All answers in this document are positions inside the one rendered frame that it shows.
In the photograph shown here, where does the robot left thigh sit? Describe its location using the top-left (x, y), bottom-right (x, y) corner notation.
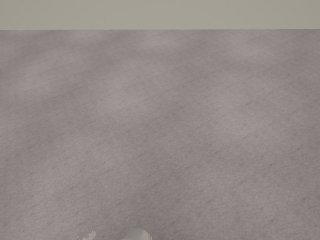
top-left (120, 228), bottom-right (152, 240)

